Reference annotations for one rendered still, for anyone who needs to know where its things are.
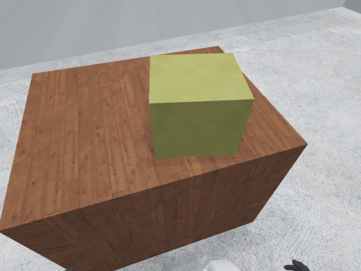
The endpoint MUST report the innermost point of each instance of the right robot hand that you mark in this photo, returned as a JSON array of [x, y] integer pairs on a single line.
[[297, 266]]

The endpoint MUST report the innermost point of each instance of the pedestal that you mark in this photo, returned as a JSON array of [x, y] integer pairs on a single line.
[[87, 192]]

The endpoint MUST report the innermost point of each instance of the carton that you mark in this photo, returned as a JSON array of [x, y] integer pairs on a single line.
[[199, 104]]

